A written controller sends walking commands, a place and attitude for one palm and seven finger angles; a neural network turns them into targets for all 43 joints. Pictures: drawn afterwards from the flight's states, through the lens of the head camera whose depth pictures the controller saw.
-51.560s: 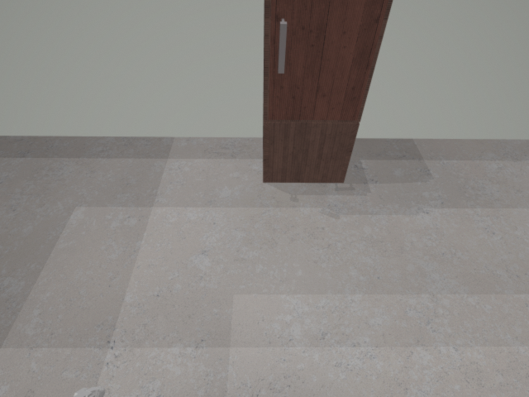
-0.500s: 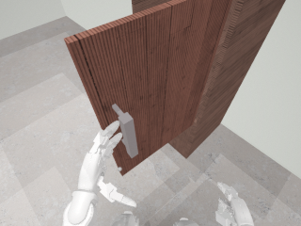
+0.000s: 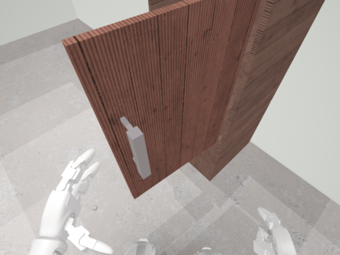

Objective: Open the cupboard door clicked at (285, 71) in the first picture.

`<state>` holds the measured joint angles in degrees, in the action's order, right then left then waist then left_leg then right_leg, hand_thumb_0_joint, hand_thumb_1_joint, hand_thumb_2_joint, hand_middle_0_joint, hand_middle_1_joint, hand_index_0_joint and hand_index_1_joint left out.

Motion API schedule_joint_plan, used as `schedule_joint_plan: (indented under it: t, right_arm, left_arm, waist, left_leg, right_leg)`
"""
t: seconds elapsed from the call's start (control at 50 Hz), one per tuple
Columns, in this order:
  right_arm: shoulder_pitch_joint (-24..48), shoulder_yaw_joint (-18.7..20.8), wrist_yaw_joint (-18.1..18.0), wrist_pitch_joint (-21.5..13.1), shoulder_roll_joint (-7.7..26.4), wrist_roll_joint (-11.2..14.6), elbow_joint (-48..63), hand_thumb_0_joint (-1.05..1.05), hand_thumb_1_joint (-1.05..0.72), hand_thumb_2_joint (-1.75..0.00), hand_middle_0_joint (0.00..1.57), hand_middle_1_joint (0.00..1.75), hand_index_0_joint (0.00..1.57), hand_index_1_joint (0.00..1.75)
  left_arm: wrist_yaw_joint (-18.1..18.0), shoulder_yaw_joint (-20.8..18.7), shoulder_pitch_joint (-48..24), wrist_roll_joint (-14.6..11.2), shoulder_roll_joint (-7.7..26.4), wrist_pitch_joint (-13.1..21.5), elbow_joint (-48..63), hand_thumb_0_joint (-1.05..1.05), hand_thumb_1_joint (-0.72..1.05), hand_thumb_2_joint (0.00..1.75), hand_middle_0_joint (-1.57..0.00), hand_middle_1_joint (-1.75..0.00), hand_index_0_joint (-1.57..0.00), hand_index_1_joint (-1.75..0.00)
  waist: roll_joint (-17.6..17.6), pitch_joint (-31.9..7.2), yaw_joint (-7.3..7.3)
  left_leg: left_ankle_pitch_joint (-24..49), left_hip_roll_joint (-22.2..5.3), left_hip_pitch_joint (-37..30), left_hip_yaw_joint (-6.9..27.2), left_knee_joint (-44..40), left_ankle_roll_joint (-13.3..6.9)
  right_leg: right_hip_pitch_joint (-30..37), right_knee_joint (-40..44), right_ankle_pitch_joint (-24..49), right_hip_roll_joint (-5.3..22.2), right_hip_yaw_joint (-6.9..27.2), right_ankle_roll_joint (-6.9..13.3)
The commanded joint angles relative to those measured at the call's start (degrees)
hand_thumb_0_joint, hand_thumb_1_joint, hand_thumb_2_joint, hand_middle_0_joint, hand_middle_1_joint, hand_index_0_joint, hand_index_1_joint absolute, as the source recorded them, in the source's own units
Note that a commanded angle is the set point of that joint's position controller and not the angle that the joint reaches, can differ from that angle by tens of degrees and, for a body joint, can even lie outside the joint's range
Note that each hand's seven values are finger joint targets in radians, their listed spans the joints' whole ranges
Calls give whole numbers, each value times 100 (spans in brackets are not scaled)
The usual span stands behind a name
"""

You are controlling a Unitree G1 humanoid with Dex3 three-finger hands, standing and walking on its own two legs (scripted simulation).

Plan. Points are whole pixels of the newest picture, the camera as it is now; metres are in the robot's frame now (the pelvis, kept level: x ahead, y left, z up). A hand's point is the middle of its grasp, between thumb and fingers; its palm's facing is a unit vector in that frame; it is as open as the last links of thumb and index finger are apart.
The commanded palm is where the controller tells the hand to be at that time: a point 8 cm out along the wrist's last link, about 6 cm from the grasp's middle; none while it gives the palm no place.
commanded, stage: draw the hand back to the body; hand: left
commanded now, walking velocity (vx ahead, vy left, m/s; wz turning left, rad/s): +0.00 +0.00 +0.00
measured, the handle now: (135, 149) +0.34 +0.10 +0.07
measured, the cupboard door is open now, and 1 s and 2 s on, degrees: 84 84 84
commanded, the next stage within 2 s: step back with the hand held close in 1.64 s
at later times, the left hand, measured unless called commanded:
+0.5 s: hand (63, 203) +0.20 +0.19 +0.12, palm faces -0.05 -1.00 -0.08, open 16.3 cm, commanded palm +0.17 +0.25 +0.14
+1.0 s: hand (2, 174) +0.21 +0.26 +0.19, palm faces +0.33 -0.86 -0.38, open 12.2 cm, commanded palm +0.17 +0.30 +0.22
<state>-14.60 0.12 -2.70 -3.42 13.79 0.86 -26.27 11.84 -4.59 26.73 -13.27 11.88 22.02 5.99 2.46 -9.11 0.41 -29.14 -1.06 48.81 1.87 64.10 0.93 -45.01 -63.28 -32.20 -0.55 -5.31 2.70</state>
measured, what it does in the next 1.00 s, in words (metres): rises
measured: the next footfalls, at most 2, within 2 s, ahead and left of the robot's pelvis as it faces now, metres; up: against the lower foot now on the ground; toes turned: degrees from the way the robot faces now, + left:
none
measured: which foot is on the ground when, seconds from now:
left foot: down 0.00-1.00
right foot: down 0.00-1.00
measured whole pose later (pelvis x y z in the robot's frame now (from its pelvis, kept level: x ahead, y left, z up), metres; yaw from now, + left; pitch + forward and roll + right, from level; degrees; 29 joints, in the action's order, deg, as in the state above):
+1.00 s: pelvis +0.02 +0.03 +0.07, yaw -1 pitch -1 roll -1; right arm -13.4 -3.7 -5.4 -5.9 12.7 0.5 -32.6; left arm -7.5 -11.0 30.1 -2.7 18.4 2.0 22.6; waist 3.4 -2.2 -2.7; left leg -17.9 1.0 14.5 -0.7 33.2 -1.6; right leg -11.1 -31.5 -19.5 0.7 -2.6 -0.1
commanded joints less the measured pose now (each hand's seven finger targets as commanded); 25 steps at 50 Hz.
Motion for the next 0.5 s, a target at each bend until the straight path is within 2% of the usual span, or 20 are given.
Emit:
schedule_joint_plan:
  t: [0.0, 0.04, 0.06, 0.08, 0.1, 0.12, 0.18, 0.22, 0.24, 0.34, 0.38, 0.44, 0.48]
  right_arm:
    - [320, 231, -110, -470, 603, 12, 872, 0, -90, -90, 20, 30, 20, 30]
    - [334, 231, -119, -485, 603, 21, 888, 0, -90, -90, 20, 30, 20, 30]
    - [330, 244, -129, -474, 616, 22, 907, 0, -90, -90, 20, 30, 20, 30]
    - [349, 223, -133, -480, 601, 30, 958, 0, -90, -90, 20, 30, 20, 30]
    - [316, 232, -140, -459, 575, 51, 971, 0, -90, -90, 20, 30, 20, 30]
    - [348, 217, -146, -440, 577, 54, 1001, 0, -90, -90, 20, 30, 20, 30]
    - [354, 182, -150, -408, 505, 109, 1012, 0, -90, -90, 20, 30, 20, 30]
    - [410, 168, -150, -377, 512, 134, 1008, 0, -90, -90, 20, 30, 20, 30]
    - [421, 136, -143, -401, 529, 142, 1051, 0, -90, -90, 20, 30, 20, 30]
    - [395, 92, -170, -490, 593, 143, 1073, 0, -90, -90, 20, 30, 20, 30]
    - [380, 76, -176, -549, 582, 156, 1076, 0, -90, -90, 20, 30, 20, 30]
    - [374, 48, -158, -633, 563, 165, 1087, 0, -90, -90, 20, 30, 20, 30]
    - [376, 45, -151, -668, 561, 181, 1059, 0, -90, -90, 20, 30, 20, 30]
  left_arm:
    - [211, -75, -524, -166, 438, 463, 1310, 0, -50, 30, -15, -30, -15, -30]
    - [180, -159, -454, -183, 502, 374, 1189, 0, -50, 30, -15, -30, -15, -30]
    - [123, -415, -501, -181, 761, 361, 1430, 0, -50, 30, -15, -30, -15, -30]
    - [91, -394, -546, -166, 795, 318, 1656, 0, -50, 30, -15, -30, -15, -30]
    - [12, -604, -387, -176, 936, 252, 1755, 0, -50, 30, -15, -30, -15, -30]
    - [-48, -626, -288, -151, 989, 174, 1886, 0, -50, 30, -15, -30, -15, -30]
    - [-114, -604, -10, -225, 803, -79, 1891, 0, -50, 30, -15, -30, -15, -30]
    - [-86, -594, 259, -237, 739, -240, 1707, 0, -50, 30, -15, -30, -15, -30]
    - [-39, -379, 131, -246, 598, -279, 1819, 0, -50, 30, -15, -30, -15, -30]
    - [62, -557, 47, -296, 845, -425, 1974, 0, -50, 30, -15, -30, -15, -30]
    - [81, -624, 19, -322, 879, -446, 2162, 0, -50, 30, -15, -30, -15, -30]
    - [69, -689, 75, -352, 921, -509, 2450, 0, -50, 30, -15, -30, -15, -30]
    - [73, -782, 198, -362, 967, -587, 2510, 0, -43, 33, -15, -30, -15, -30]
  waist:
    - [-217, -909, 162]
    - [-333, -844, 118]
    - [-226, -1044, 14]
    - [-27, -1134, -5]
    - [-42, -1219, -87]
    - [63, -1283, -122]
    - [-60, -1048, -75]
    - [-80, -801, -85]
    - [-25, -632, 8]
    - [-132, -417, 5]
    - [81, -448, -31]
    - [199, -560, -78]
    - [210, -527, -105]
  left_leg:
    - [1183, 217, -580, -16, -495, -211]
    - [1074, 212, -498, -7, -516, -213]
    - [1117, 203, -587, -16, -584, -216]
    - [1185, 214, -764, -30, -674, -228]
    - [1283, 213, -899, -29, -794, -223]
    - [1389, 219, -1001, -33, -866, -239]
    - [1484, 206, -1228, -20, -1099, -226]
    - [1426, 193, -1257, 2, -1240, -224]
    - [1338, 191, -1316, 14, -1300, -224]
    - [1139, 167, -1492, 96, -1561, -221]
    - [1217, 151, -1694, 112, -1659, -210]
    - [1428, 154, -1920, 131, -1779, -201]
    - [1562, 136, -2024, 154, -1864, -186]
  right_leg:
    - [595, 1192, 1798, 61, 699, -257]
    - [549, 1222, 1531, 40, 667, -242]
    - [677, 1243, 1465, 29, 676, -215]
    - [763, 1262, 1503, 14, 653, -193]
    - [924, 1284, 1595, -10, 591, -176]
    - [1046, 1302, 1691, -37, 556, -162]
    - [1152, 1441, 1960, -67, 401, -198]
    - [1154, 1539, 1829, -105, 320, -186]
    - [1055, 1593, 1746, -98, 287, -203]
    - [1121, 1800, 1431, -124, 225, -185]
    - [1159, 1813, 1498, -134, 170, -166]
    - [1353, 1836, 1713, -134, 115, -153]
    - [1432, 1861, 1836, -147, 74, -149]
